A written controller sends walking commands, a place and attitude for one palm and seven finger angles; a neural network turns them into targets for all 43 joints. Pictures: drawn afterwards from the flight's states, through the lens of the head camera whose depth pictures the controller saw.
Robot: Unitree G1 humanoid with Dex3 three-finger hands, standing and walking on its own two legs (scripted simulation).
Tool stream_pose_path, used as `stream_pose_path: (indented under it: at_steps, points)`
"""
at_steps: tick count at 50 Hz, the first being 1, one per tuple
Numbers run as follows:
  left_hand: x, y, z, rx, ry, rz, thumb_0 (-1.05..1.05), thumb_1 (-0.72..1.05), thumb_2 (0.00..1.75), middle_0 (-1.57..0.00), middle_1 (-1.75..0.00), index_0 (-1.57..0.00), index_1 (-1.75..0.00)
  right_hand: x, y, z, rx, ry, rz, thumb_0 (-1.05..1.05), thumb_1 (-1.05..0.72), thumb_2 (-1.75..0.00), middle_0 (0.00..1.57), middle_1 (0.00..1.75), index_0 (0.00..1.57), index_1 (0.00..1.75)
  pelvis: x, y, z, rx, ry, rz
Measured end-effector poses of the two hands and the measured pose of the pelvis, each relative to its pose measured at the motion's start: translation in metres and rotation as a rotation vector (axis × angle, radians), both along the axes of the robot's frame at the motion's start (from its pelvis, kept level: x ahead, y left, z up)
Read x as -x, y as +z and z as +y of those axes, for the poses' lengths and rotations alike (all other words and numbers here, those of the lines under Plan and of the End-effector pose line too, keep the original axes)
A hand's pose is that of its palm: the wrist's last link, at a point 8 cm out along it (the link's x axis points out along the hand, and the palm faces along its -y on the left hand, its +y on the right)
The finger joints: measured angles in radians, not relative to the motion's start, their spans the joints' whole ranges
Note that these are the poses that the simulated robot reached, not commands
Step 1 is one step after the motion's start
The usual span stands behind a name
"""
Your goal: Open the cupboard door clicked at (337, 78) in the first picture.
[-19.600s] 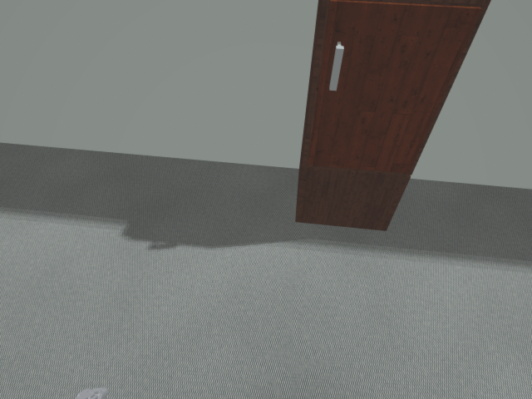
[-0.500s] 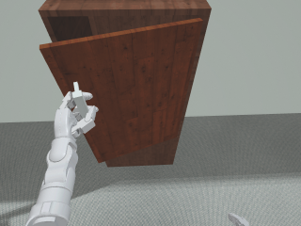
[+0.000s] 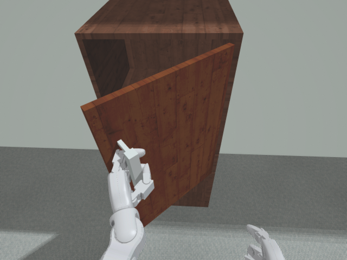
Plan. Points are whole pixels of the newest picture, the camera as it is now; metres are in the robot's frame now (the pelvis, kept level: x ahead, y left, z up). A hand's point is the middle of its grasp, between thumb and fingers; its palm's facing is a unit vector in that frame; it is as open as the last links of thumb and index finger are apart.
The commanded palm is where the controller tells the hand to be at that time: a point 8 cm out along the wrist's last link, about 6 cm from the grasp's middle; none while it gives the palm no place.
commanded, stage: open thumb and fingers to let go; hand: left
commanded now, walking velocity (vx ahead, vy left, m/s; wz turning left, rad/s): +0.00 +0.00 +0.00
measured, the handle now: (130, 165) +0.31 +0.11 +0.08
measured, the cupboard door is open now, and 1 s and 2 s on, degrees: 43 44 46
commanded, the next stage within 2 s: slide the hand sideways off the handle in 0.88 s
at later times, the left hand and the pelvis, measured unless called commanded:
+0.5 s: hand (148, 179) +0.28 +0.07 +0.08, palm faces +0.34 -0.94 -0.01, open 11.0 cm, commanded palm +0.24 +0.11 +0.08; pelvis +0.01 -0.01 +0.00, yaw +1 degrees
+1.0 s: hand (148, 182) +0.27 +0.07 +0.08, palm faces +0.27 -0.96 -0.02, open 14.7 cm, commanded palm +0.23 +0.10 +0.08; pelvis +0.00 +0.01 +0.00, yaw +0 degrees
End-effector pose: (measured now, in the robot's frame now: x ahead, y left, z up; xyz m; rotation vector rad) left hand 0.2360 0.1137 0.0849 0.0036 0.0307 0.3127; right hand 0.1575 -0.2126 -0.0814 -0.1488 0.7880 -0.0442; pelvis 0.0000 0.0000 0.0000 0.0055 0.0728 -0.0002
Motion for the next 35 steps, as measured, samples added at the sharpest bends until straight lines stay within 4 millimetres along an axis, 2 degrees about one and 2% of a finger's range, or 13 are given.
stream_pose_path:
  at_steps: [5,13,18,28,35]
  points:
    - [0.007,0.0,-0.009,0.0,-0.012,-0.001,-0.01,0.68,0.75,-0.34,-1.33,-0.37,-1.34,0.0,-0.002,-0.009,0.021,0.001,-0.002,0.02,-0.9,-0.9,0.2,0.3,0.2,0.3,0.001,0.0,-0.006,0.001,0.012,-0.019]
    - [-0.008,-0.003,-0.004,0.0,0.061,0.004,0.0,0.58,0.75,-0.37,-1.32,-0.38,-1.32,-0.006,-0.008,-0.013,0.037,0.02,0.025,0.02,-0.9,-0.9,0.2,0.3,0.2,0.3,0.003,0.0,-0.01,-0.006,0.018,0.0]
    - [-0.009,-0.003,-0.002,0.0,0.05,0.004,0.01,0.36,0.66,-0.36,-1.3,-0.38,-1.29,-0.01,-0.008,-0.01,0.022,0.022,0.02,0.02,-0.9,-0.9,0.2,0.3,0.2,0.3,-0.002,0.0,-0.01,-0.013,0.016,0.011]
    - [-0.007,-0.005,0.0,-0.004,0.024,0.009,0.0,-0.22,0.41,-0.32,-1.23,-0.33,-1.22,-0.013,-0.007,-0.005,0.022,0.021,0.012,0.02,-0.9,-0.9,0.2,0.3,0.2,0.3,-0.006,-0.001,-0.005,-0.01,0.014,0.014]
    - [-0.007,-0.005,0.0,-0.006,0.005,0.007,0.0,-0.42,0.33,-0.28,-1.06,-0.31,-1.05,-0.014,-0.005,-0.001,0.023,0.016,-0.001,0.02,-0.9,-0.9,0.2,0.3,0.2,0.3,-0.005,-0.003,0.001,-0.004,0.011,0.015]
